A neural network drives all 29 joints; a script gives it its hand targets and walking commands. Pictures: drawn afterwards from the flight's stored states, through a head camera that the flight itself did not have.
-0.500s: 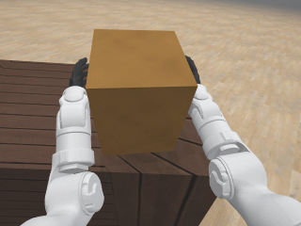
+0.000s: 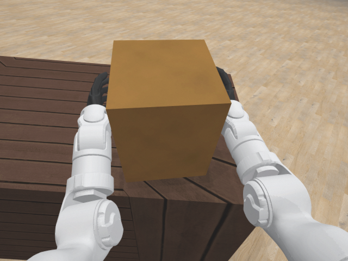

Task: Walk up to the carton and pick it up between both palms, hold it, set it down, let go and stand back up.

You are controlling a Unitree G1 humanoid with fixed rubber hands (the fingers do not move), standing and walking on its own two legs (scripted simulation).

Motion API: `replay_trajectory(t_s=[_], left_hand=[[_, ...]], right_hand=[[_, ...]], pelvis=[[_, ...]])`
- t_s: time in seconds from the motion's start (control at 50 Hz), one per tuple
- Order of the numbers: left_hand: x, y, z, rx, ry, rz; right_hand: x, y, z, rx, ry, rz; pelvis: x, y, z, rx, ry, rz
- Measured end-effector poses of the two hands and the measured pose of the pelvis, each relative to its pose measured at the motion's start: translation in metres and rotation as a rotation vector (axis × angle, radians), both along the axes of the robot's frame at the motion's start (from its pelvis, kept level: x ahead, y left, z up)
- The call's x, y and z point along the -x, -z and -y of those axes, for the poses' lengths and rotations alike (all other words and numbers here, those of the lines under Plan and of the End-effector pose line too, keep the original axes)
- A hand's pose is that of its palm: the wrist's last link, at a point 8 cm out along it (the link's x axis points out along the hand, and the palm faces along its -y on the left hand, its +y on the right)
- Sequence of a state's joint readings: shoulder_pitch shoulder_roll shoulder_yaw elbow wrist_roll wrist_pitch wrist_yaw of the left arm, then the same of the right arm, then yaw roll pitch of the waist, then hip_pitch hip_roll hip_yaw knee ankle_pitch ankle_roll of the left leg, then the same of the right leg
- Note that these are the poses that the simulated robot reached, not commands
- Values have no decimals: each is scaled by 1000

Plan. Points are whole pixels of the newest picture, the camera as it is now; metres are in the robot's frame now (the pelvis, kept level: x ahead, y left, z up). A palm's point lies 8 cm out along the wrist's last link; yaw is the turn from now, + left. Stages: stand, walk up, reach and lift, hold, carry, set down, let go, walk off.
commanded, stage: set down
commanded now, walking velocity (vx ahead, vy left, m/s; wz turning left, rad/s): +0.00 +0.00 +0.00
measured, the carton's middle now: (163, 113) +0.40 +0.02 +0.16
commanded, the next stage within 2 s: none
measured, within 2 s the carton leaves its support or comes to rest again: rests again in 1.86 s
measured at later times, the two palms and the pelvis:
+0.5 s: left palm (101, 116) +0.42 +0.17 +0.14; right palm (218, 106) +0.44 -0.12 +0.16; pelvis +0.01 +0.00 +0.00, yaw +0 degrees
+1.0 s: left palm (104, 125) +0.42 +0.17 +0.11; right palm (214, 112) +0.46 -0.12 +0.13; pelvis +0.00 +0.00 +0.00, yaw +0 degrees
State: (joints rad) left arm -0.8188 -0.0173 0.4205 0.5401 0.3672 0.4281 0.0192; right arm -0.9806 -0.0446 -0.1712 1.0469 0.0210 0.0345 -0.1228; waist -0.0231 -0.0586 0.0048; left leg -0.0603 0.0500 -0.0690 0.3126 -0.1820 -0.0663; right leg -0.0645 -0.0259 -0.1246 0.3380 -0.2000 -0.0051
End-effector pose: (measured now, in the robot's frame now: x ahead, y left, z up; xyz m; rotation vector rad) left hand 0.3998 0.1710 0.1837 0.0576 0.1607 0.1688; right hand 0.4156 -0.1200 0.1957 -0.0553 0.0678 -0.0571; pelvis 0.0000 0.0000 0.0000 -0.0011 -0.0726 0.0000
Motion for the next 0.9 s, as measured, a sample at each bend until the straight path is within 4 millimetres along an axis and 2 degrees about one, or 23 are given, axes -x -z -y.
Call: replay_trajectory(t_s=[0.24,0.56,0.9], left_hand=[[-9,21,4,2,-6,-37],[-20,47,-1,-3,-45,-64],[-21,68,0,-22,-76,-104]], right_hand=[[-11,18,4,8,-7,-35],[-31,41,-3,8,-44,-62],[-41,64,-3,6,-78,-102]], pelvis=[[-3,0,0,0,0,-36],[-7,0,0,0,0,-114],[-6,0,1,-1,0,-179]])
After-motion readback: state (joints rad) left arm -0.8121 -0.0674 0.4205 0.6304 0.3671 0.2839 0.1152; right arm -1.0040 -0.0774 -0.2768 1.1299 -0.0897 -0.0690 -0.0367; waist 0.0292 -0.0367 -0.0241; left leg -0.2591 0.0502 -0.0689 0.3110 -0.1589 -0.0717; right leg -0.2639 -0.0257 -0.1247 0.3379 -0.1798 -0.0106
